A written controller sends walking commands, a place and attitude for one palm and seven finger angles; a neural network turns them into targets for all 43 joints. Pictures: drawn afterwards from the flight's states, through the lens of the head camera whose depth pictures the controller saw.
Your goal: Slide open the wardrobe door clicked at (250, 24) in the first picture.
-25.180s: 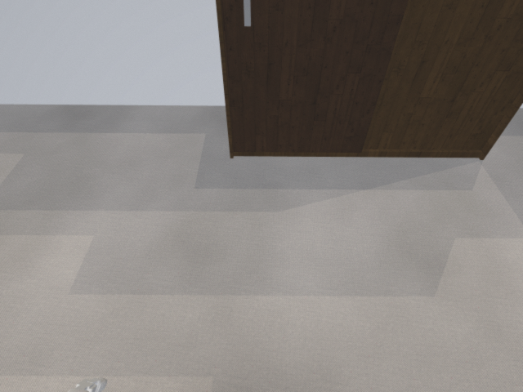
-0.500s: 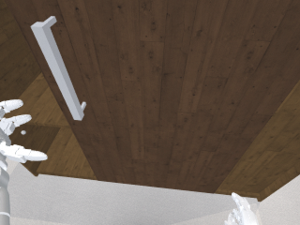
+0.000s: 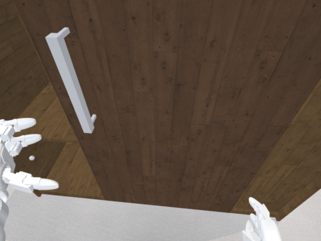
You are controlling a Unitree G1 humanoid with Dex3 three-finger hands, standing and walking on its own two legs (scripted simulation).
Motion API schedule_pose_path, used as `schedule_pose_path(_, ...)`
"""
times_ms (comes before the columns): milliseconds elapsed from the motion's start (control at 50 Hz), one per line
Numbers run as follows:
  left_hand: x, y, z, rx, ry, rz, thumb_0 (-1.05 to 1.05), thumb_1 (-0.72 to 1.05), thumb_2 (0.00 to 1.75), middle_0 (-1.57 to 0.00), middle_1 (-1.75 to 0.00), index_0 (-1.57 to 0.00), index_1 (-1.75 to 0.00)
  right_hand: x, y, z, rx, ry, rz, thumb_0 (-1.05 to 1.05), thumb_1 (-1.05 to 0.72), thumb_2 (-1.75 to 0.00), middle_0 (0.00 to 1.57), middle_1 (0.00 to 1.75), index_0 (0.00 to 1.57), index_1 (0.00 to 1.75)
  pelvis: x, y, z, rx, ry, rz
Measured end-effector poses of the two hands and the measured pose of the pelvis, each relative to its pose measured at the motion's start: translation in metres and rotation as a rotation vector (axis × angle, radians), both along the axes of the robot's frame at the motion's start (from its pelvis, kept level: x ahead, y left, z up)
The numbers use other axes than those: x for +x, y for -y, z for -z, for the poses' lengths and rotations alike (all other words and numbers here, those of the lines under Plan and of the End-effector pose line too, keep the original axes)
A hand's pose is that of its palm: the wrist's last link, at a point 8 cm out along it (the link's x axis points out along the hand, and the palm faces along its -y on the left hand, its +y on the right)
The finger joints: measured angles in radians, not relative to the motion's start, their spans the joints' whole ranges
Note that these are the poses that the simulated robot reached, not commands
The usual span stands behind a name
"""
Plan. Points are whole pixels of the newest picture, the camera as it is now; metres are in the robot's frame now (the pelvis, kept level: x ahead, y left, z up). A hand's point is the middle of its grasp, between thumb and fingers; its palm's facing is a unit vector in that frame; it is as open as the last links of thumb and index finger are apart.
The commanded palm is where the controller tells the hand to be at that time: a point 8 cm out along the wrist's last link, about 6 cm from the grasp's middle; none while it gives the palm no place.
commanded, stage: draw the hand back to the body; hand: left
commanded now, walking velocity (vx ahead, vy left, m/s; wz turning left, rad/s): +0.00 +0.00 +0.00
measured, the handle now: (78, 87) +0.45 +0.30 +0.16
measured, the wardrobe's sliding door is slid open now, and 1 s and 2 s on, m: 0.44 0.44 0.44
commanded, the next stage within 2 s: step back with the hand held close in 0.98 s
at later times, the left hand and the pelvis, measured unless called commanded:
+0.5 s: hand (43, 151) +0.22 +0.27 +0.17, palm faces +0.48 -0.81 -0.34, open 9.8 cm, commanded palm +0.17 +0.30 +0.18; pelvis +0.02 +0.00 +0.01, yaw -3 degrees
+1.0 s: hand (54, 153) +0.22 +0.24 +0.17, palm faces +0.46 -0.82 -0.35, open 7.5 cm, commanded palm +0.17 +0.28 +0.18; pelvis +0.02 -0.01 +0.01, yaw -2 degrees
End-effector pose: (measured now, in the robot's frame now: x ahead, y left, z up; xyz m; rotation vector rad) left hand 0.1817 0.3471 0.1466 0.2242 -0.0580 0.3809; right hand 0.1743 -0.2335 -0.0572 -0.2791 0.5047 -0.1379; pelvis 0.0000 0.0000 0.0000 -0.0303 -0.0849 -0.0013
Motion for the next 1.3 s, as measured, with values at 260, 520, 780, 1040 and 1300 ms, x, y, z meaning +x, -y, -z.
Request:
schedule_pose_path(260, -0.012, 0.017, -0.019, 0.157, 0.071, -0.182, -0.01, -0.03, 0.46, -0.24, -0.84, -0.23, -0.85, 0.005, -0.03, 0.008, 0.053, -0.093, -0.037, 0.01, -0.9, -0.9, 0.2, 0.3, 0.21, 0.3, 0.007, -0.007, -0.01, 0.018, 0.031, 0.024)
schedule_pose_path(520, -0.005, 0.048, -0.036, 0.205, 0.09, -0.085, 0.0, 0.44, 0.68, -0.22, -0.57, -0.22, -0.57, 0.01, -0.007, 0.004, 0.055, -0.104, 0.019, 0.01, -0.9, -0.9, 0.2, 0.3, 0.21, 0.3, 0.02, -0.001, -0.014, 0.024, 0.044, 0.042)
schedule_pose_path(780, -0.008, 0.066, -0.039, 0.217, 0.093, -0.067, 0.01, 0.82, 0.87, -0.21, -0.35, -0.21, -0.35, 0.014, 0.008, 0.006, 0.056, -0.108, 0.038, 0.01, -0.9, -0.9, 0.2, 0.3, 0.2, 0.3, 0.024, 0.01, -0.013, 0.024, 0.047, 0.041)
schedule_pose_path(1040, -0.009, 0.07, -0.039, 0.213, 0.095, -0.069, 0.01, 0.88, 0.9, -0.21, -0.31, -0.21, -0.31, 0.014, 0.007, 0.008, 0.067, -0.113, 0.027, 0.01, -0.9, -0.9, 0.2, 0.3, 0.2, 0.3, 0.023, 0.014, -0.013, 0.024, 0.05, 0.038)
schedule_pose_path(1300, -0.008, 0.056, -0.042, 0.298, 0.083, -0.01, 0.01, 0.89, 0.9, -0.21, -0.3, -0.21, -0.3, 0.001, 0.003, 0.007, 0.061, -0.143, 0.072, 0.01, -0.9, -0.9, 0.2, 0.3, 0.2, 0.3, 0.007, -0.001, -0.008, 0.01, -0.033, 0.036)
